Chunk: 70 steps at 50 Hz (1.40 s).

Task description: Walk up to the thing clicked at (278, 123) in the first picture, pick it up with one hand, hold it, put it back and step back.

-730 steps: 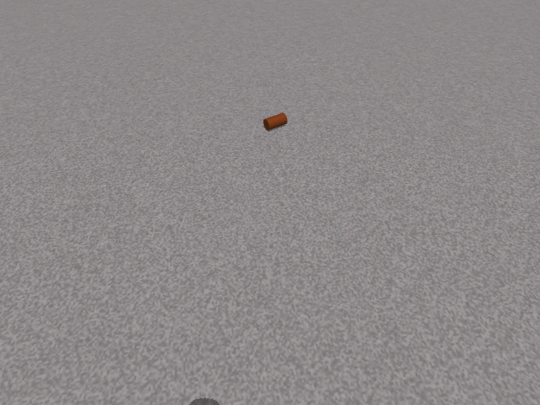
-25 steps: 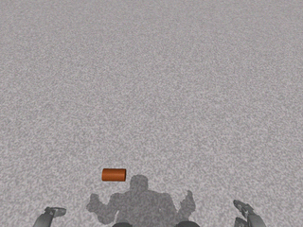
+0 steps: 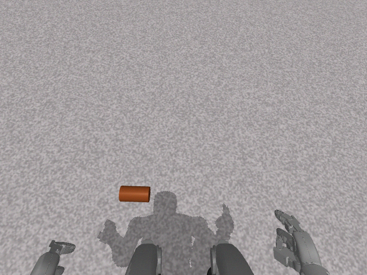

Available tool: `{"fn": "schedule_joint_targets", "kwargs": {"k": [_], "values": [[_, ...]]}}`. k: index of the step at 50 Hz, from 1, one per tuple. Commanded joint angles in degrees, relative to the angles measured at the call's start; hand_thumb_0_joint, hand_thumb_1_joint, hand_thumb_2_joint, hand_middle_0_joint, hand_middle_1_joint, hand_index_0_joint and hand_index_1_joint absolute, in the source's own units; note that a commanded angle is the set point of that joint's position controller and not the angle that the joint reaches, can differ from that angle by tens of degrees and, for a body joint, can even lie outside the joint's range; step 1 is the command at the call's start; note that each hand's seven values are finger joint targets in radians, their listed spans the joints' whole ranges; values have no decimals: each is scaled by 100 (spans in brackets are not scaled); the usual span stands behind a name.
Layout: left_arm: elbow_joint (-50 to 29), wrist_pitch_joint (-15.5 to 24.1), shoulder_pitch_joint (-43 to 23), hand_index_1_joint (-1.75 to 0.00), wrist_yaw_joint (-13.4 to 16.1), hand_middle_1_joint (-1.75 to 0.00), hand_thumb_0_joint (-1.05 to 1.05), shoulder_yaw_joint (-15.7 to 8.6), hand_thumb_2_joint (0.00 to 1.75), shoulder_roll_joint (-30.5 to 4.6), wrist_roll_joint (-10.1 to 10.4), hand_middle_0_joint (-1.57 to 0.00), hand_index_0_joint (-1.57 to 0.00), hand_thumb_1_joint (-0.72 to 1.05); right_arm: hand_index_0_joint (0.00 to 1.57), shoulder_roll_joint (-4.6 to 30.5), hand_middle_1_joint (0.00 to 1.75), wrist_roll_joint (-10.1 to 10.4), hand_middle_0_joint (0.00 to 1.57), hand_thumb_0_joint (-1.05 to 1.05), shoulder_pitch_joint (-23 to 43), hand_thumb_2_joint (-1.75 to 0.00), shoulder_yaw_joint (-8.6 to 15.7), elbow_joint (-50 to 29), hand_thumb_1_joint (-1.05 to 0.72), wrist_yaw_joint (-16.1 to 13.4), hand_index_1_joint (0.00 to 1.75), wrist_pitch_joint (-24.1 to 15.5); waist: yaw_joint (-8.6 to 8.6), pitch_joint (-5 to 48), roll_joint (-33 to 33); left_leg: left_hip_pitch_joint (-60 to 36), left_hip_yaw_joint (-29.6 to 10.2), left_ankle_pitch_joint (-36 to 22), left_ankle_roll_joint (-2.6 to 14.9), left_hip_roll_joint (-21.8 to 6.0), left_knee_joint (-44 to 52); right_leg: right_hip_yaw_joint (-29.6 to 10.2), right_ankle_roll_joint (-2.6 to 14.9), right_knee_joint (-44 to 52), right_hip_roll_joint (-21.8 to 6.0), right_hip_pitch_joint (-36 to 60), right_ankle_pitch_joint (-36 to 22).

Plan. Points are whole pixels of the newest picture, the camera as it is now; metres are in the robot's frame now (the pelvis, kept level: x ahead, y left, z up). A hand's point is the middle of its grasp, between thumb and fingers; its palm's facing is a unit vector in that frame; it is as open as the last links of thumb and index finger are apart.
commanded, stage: rise first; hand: left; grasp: from above
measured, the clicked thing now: (135, 193) +0.46 +0.22 -0.62
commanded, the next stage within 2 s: none
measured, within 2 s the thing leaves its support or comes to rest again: neither
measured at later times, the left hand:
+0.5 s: hand (95, 232) +0.26 +0.28 -0.33, palm faces -0.49 -0.38 -0.78, open 14.1 cm
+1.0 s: hand (106, 212) +0.34 +0.29 -0.43, palm faces -0.49 -0.07 -0.87, open 14.1 cm
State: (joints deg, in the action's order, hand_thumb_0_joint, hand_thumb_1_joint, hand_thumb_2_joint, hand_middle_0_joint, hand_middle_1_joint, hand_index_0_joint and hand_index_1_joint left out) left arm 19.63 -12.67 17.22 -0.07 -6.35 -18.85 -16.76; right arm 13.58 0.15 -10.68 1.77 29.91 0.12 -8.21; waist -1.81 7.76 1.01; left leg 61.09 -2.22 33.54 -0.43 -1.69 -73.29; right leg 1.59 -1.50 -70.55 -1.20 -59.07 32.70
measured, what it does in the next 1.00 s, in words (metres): lowers itself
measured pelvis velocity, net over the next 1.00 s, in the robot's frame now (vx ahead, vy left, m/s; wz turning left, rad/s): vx -0.09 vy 0.00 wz -0.08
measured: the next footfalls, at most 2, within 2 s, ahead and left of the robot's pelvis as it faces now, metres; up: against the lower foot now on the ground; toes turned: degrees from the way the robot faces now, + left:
none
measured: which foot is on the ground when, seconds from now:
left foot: down 0.00-1.00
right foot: down 0.00-1.00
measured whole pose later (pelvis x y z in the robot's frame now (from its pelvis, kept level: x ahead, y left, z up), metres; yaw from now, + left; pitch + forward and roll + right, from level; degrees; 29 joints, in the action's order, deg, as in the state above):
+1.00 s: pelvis -0.09 +0.00 -0.29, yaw -5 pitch +33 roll -7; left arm 68.9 19.3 -42.1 13.7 -7.5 -40.9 -67.3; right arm 16.2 -4.8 -9.3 1.5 42.8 5.8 -0.4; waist -8.0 5.2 0.3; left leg 125.8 -6.5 38.1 -0.4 -0.2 -130.4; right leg 2.4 -2.1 -126.3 -0.5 -122.1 37.6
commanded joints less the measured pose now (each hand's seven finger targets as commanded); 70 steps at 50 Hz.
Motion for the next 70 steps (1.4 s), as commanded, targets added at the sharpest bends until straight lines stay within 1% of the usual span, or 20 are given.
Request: {"fn": "schedule_joint_targets", "kwargs": {"k": [1, 6, 8, 10, 14, 20, 23, 25, 29, 35, 36, 37, 38, 40, 43, 45, 52, 53, 60, 70], "values": [[-474, 391, -461, -106, 143, -106, 0, -379, 98, -1061, -337, -8, -8, -60, 20, 860, 30, 41, 20, 0, 89, -91, 365, -700, -93, -50, 30, -370, -133, 1494, 231, -580, 3, -1550, 85, 117, 458, 67, 273, 256, 166, 187, -1356], [-12, 958, -1287, -105, 187, -104, 0, -332, 100, -1328, -934, -8, -7, -58, 20, 968, 30, 45, 20, 0, 223, -90, 426, -529, -90, 20, 30, -481, -95, 1863, 239, 278, 94, -931, 110, 190, -304, -49, 268, -432, 137, -630, -895], [322, 1200, -1657, -105, 233, -105, 0, -436, 99, -1571, -1237, -9, -9, -57, 20, 1048, 30, 45, 20, 0, 230, -90, 436, -365, -91, 44, 30, -518, -44, 2097, 381, 503, 43, -1020, 78, 177, -575, -57, 289, -852, 131, -1012, -932], [588, 1449, -1971, -105, 279, -104, 0, -301, 99, -1578, -1499, -10, -9, -57, 20, 1105, 30, 46, 20, 0, 237, -91, 477, -229, -92, 85, 30, -534, -36, 2347, 408, 681, -3, -1095, 75, 176, -885, -27, 301, -1217, 147, -1429, -940], [1008, 1832, -2529, -105, 441, -104, 0, -493, 100, -2009, -1999, -10, -9, -58, 20, 1232, 30, 29, 20, 0, 233, -91, 542, 7, -93, 139, 30, -490, 120, 2943, 597, 1007, -27, -1404, 60, 165, -1479, 20, 336, -1896, 159, -2078, -1093], [1635, 2240, -3957, -106, 578, -105, 0, -599, 102, -2512, -2687, -10, -10, -61, 20, 1287, 30, -43, 20, 0, 10, -92, 604, 338, -95, 235, 30, -287, 76, 3468, 473, 1866, 49, -1269, 124, 173, -2425, 74, 306, -2557, 153, -2632, -1036], [1939, 2421, -4637, -106, 656, -105, 0, -581, 102, -2719, -3024, -10, -10, -59, 20, 1284, 30, -82, 20, 0, -128, -91, 621, 419, -94, 271, 30, -171, -17, 3693, 169, 2561, 176, -930, 193, 206, -2892, 48, 262, -2715, 164, -2574, -881], [2325, 2522, -4846, -106, 706, -105, 0, -681, 102, -2979, -3221, -10, -9, -58, 20, 1317, 30, -105, 20, 0, -165, -91, 624, 493, -93, 293, 30, -100, 69, 3716, 107, 2814, 184, -712, 189, 207, -3018, 97, 263, -2884, 172, -2719, -627], [2344, 2731, -5804, -106, 801, -106, 0, -631, 103, -3267, -3608, -8, -8, -56, 20, 1356, 30, -154, 20, 0, -320, -91, 636, 596, -90, 308, 30, 57, -35, 3981, 332, 2980, 190, -400, 206, 205, -3318, 164, 270, -3129, 188, -3066, -316], [3259, 2911, -6291, -102, 1007, -102, 0, -620, 104, -3555, -4075, -5, -5, -54, 20, 1407, 30, -243, 20, 0, -528, -90, 558, 847, -88, 369, 30, 337, -213, 3542, 572, 3335, -1, 243, 206, 212, -3487, 376, 310, -3612, 223, -3937, 269], [2857, 2998, -6696, -102, 1056, -102, 0, -570, 103, -3572, -4124, -5, -5, -53, 20, 1422, 30, -259, 20, 0, -444, -90, 542, 733, -88, 387, 30, 363, -198, 3651, 789, 3221, -54, 230, 185, 204, -3492, 411, 327, -3728, 212, -4093, 225], [3521, 2975, -6431, -102, 1098, -102, 0, -527, 103, -3565, -4243, -5, -5, -53, 20, 1426, 30, -277, 20, 0, -519, -90, 528, 853, -88, 394, 30, 423, -272, 3410, 657, 3377, -75, 361, 198, 216, -3533, 436, 331, -3757, 231, -4223, 343], [3120, 3065, -6933, -100, 1150, -100, 0, -502, 104, -3643, -4283, -5, -5, -54, 20, 1420, 30, -297, 20, 0, -463, -90, 517, 768, -88, 405, 30, 443, -316, 3480, 782, 3405, -34, 335, 207, 232, -3634, 428, 335, -3781, 220, -4251, 315], [3767, 3083, -6806, -100, 1273, -100, 0, -524, 103, -3725, -4477, -5, -5, -54, 20, 1463, 30, -330, 20, 0, -507, -90, 473, 909, -88, 424, 30, 521, -362, 3129, 768, 3653, -89, 577, 215, 238, -3681, 473, 338, -3911, 228, -4585, 497], [3892, 3163, -7190, -97, 1448, -96, 0, -522, 106, -3897, -4740, -6, -4, -56, 20, 1464, 30, -409, 20, 0, -574, -90, 442, 955, -89, 447, 30, 627, -413, 3258, 893, 3703, -23, 468, 213, 279, -3872, 466, 358, -4004, 226, -4631, 438], [3739, 3220, -7506, -97, 1532, -96, 0, -374, 104, -3827, -4858, -6, -5, -55, 20, 1478, 30, -444, 20, 0, -512, -90, 412, 917, -90, 467, 30, 647, -427, 3335, 1056, 3541, -70, 352, 182, 264, -3925, 511, 368, -4135, 213, -4810, 296], [4375, 3272, -7748, -97, 1814, -96, 0, -413, 103, -4013, -5334, -6, -5, -55, 20, 1525, 30, -593, 20, 0, -713, -90, 402, 1137, -90, 537, 30, 765, -512, 3515, 1238, 3508, -33, -184, 162, 286, -4265, 547, 378, -4424, 218, -4955, -127], [4397, 3285, -7796, -95, 1836, -95, 0, -288, 102, -3870, -5370, -7, -6, -54, 20, 1537, 30, -607, 20, 0, -706, -90, 398, 1123, -90, 556, 30, 763, -594, 3443, 1281, 3486, -66, -262, 150, 277, -4280, 577, 368, -4479, 211, -5026, -204], [4666, 3322, -8044, -95, 2090, -95, 0, -347, 99, -4070, -5707, -9, -9, -51, 20, 1514, 30, -721, 20, 0, -776, -90, 375, 1246, -90, 615, 30, 833, -649, 3560, 1246, 3683, 37, -451, 195, 296, -4577, 580, 348, -4580, 250, -4905, -381], [5141, 3271, -8290, -98, 2367, -98, 0, -265, 98, -3920, -5841, -8, -9, -51, 20, 1548, 30, -824, 20, 0, -655, -90, 320, 1241, -90, 664, 30, 789, -796, 3398, 1307, 3704, -77, -325, 180, 259, -4660, 677, 335, -4813, 244, -5324, -314]]}}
